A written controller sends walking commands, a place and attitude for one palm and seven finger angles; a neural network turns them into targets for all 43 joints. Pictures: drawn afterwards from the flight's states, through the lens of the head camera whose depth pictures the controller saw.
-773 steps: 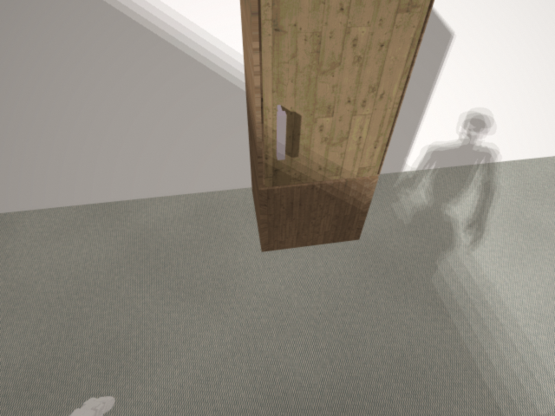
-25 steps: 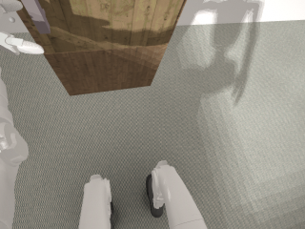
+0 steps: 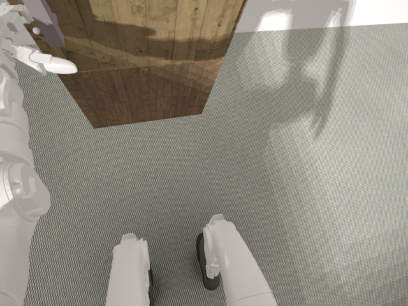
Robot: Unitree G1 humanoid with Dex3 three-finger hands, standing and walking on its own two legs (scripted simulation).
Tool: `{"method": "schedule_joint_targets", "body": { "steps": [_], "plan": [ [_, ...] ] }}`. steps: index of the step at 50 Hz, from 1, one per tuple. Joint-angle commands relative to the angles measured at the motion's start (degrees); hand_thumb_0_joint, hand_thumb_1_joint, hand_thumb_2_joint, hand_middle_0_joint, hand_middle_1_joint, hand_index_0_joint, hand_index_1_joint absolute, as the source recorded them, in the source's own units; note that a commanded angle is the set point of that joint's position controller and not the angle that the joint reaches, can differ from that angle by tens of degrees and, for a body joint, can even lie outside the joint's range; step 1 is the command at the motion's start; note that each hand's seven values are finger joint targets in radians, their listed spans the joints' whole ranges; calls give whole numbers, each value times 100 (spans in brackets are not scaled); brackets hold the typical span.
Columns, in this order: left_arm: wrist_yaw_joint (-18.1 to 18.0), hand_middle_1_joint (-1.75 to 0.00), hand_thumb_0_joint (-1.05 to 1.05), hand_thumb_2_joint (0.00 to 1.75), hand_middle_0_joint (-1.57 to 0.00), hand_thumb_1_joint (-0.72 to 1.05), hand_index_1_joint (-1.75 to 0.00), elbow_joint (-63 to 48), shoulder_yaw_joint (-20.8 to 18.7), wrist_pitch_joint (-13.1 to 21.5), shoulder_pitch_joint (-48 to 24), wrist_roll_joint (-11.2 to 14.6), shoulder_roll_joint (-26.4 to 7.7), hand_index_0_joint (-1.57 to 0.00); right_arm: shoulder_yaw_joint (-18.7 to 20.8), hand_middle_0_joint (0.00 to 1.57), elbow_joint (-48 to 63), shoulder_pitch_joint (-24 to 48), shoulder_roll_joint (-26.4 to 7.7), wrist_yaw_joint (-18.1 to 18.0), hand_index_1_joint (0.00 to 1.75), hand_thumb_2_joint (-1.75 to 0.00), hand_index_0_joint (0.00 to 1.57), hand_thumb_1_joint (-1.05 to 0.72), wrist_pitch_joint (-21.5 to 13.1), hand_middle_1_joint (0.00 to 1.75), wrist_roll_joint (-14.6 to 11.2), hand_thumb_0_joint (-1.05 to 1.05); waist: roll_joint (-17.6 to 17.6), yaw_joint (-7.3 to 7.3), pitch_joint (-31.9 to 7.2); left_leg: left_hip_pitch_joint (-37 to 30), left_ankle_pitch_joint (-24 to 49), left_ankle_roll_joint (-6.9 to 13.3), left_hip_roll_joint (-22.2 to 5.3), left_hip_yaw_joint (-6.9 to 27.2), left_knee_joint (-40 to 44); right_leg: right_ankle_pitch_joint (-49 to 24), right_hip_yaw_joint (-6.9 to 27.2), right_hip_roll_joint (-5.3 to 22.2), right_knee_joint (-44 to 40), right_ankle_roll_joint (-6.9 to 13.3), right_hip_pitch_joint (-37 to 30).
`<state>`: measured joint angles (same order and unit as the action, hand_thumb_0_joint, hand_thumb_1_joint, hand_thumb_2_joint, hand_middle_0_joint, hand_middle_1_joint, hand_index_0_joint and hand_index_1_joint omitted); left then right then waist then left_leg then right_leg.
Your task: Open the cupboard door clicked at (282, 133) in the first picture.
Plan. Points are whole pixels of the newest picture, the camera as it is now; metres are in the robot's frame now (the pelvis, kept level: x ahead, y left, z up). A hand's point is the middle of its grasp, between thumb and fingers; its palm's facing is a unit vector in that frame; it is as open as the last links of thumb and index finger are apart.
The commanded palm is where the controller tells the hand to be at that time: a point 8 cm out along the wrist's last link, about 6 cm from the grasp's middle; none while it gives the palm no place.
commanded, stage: slide the fingers in behind the handle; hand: left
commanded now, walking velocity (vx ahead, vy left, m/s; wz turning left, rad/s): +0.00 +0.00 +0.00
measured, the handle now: out of the picture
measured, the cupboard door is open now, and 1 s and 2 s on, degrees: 0 0 5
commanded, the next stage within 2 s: close the thumb around the handle in 0.78 s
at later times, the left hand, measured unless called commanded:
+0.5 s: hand (57, 27) +0.58 +0.17 +0.04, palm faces +0.07 -1.00 -0.03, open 13.9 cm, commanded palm +0.56 +0.20 +0.04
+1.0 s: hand (56, 27) +0.58 +0.17 +0.05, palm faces +0.08 -1.00 -0.01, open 13.7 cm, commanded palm +0.56 +0.20 +0.04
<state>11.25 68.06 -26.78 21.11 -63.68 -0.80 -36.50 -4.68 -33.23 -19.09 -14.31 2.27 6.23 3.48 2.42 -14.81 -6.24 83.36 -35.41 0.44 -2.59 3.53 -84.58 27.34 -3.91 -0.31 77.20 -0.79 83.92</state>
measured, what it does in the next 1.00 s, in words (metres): stands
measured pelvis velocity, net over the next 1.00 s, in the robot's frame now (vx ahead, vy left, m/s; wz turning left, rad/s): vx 0.00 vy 0.00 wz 0.01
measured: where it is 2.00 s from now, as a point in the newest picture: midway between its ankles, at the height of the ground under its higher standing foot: (178, 284)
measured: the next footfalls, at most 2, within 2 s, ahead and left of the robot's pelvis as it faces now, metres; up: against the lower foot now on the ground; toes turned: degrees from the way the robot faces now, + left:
none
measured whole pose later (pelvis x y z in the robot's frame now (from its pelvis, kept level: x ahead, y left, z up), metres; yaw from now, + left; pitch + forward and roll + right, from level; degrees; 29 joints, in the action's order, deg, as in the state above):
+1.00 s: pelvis +0.00 +0.00 +0.00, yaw +1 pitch +34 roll -5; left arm 5.4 70.5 -24.1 23.4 -65.1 -1.5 -31.7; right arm -4.1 -34.5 -19.3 -13.9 2.8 5.2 4.3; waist 2.8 -14.8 -6.9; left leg 82.6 -35.0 0.5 -2.1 3.4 -83.9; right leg 27.3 -3.7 0.1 76.9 -0.9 83.2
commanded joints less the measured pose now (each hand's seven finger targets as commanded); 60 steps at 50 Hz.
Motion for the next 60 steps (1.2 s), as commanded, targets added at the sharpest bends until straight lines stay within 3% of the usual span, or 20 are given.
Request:
{"method": "schedule_joint_targets", "body": {
  "steps": [1,4,8,9,12,17,20,23,28,31,33,37,40,41,44,45,47,50,54,60],
  "plan": [
    [-113,-120,0,30,-30,-50,-120,-1546,-67,514,-2590,105,-1254,-30,448,20,71,-1319,-1168,-52,30,-90,20,-90,-23,30,36,0,1354,-99,-3966,-2667,2689,108,56,140,937,-1600,101,-206,-719,214,-2198],
    [-203,-120,0,30,-30,-50,-120,-1373,94,579,-2649,49,-1062,-30,445,20,5,-1320,-1154,-35,30,-90,20,-90,-33,30,47,0,1370,-167,-3689,-2690,2613,84,48,181,959,-1427,57,-207,-714,222,-1961],
    [-306,-120,0,30,-30,-50,-120,-1182,211,566,-2643,-6,-872,-30,457,20,-18,-1356,-1156,-14,30,-90,20,-90,-33,30,76,0,1444,-191,-3728,-2756,2670,68,67,188,954,-1457,46,-193,-706,235,-1906],
    [-329,-120,0,30,-30,-50,-120,-1020,168,521,-2576,-7,-886,-30,452,20,-27,-1361,-1151,-19,30,-90,20,-90,-21,30,67,0,1237,-197,-3609,-2615,2594,89,66,165,946,-1438,46,-198,-723,224,-1954],
    [-395,-120,0,30,-30,-50,-120,-1067,188,501,-2625,-72,-880,-30,445,20,24,-1382,-1147,-20,30,-90,20,-90,-15,30,85,0,1333,-165,-3747,-2649,2675,87,78,178,946,-1516,61,-190,-665,244,-1983],
    [-461,-120,0,30,-30,-50,-120,-1052,544,520,-2850,-110,-450,-30,472,20,-24,-1404,-1112,9,30,-90,20,-90,-21,30,98,0,1229,-328,-3608,-2630,2520,104,82,175,945,-1424,57,-196,-727,224,-1869],
    [-476,-120,0,30,-30,-50,-120,-1161,525,534,-2914,-75,-441,-30,497,20,-58,-1425,-1119,25,30,-90,20,-90,-26,30,114,0,1440,-276,-3877,-2793,2610,69,103,169,945,-1488,52,-191,-732,232,-1931],
    [-478,-120,0,30,-30,-50,-120,-1024,386,526,-2897,-49,-602,-30,473,20,-74,-1445,-1134,10,30,-90,20,-90,-18,30,114,0,1180,-296,-3777,-2576,2536,99,101,159,924,-1519,73,-198,-739,223,-2057],
    [-581,-120,0,30,-30,-50,-120,-1014,47,598,-2806,-120,-1060,-30,421,20,14,-1375,-1107,5,30,-90,20,-90,-39,30,106,0,1257,-160,-3782,-2244,2391,127,125,74,905,-1508,132,-201,-701,229,-2291],
    [-585,-120,0,30,-30,-50,-120,-1049,56,626,-2736,-161,-1085,-30,420,20,28,-1363,-1110,11,30,-90,20,-90,-38,30,101,0,1165,-179,-3715,-2221,2352,137,106,68,920,-1481,142,-199,-727,215,-2306],
    [-556,-120,0,30,-30,-50,-120,-1198,-5,683,-2705,-132,-1132,-30,430,20,61,-1365,-1108,16,30,-90,20,-90,-45,30,100,0,1336,-105,-3910,-2405,2506,116,105,72,935,-1590,135,-201,-693,231,-2349],
    [-455,-120,0,30,-30,-50,-120,-1248,32,683,-2487,-36,-1016,-30,455,20,76,-1353,-1116,24,30,-90,20,-90,-36,30,75,0,1261,-74,-3985,-2522,2619,97,102,94,979,-1712,124,-205,-689,238,-2434],
    [-440,-120,0,30,-30,-50,-120,-1210,283,621,-2460,-14,-658,-30,477,20,40,-1336,-1114,38,30,-90,20,-90,-27,30,55,0,1238,-110,-3757,-2611,2504,81,92,108,1043,-1494,84,-205,-769,215,-2204],
    [-447,-120,0,30,-30,-50,-120,-1272,378,613,-2615,-3,-569,-30,483,20,-4,-1346,-1122,33,30,-90,20,-90,-32,30,60,0,1245,-193,-3695,-2702,2476,74,75,157,1069,-1412,52,-203,-783,210,-2069],
    [-505,-120,0,30,-30,-50,-120,-1103,388,591,-2748,32,-481,-30,491,20,-64,-1375,-1138,14,30,-90,20,-90,-53,30,70,0,1152,-234,-3582,-2669,2281,75,89,193,1073,-1195,31,-203,-803,206,-1887],
    [-536,-121,0,32,-30,-44,-121,-941,331,573,-2740,34,-539,-30,481,20,-84,-1384,-1141,-2,30,-90,20,-90,-65,30,70,0,1003,-263,-3403,-2527,2188,88,92,187,1083,-1144,35,-210,-833,201,-1903],
    [-599,-122,0,37,-31,-33,-122,-1001,145,633,-2836,12,-783,-31,466,20,-73,-1396,-1146,-20,30,-90,20,-90,-85,30,88,0,1040,-219,-3489,-2467,2181,98,107,165,1057,-1164,63,-205,-798,211,-1972],
    [-639,-124,0,44,-32,-16,-124,-1065,204,744,-2770,-101,-770,-32,458,20,-55,-1377,-1116,0,30,-90,20,-90,-109,30,122,0,1306,-148,-3702,-2627,2425,65,112,159,1022,-1290,67,-192,-737,232,-1954],
    [-621,-126,0,54,-34,6,-126,-1128,118,822,-2513,-133,-854,-34,474,20,-2,-1359,-1133,31,30,-90,20,-90,-71,30,121,0,1308,-82,-3871,-2766,2724,40,87,170,995,-1526,62,-194,-667,246,-2042],
    [-537,-130,0,68,-36,40,-130,-1306,228,720,-2400,13,-598,-36,512,20,47,-1330,-1123,34,30,-90,20,-90,-10,30,75,0,1177,-64,-3867,-2811,2723,45,96,130,1075,-1650,67,-190,-760,218,-2250]
  ]
}}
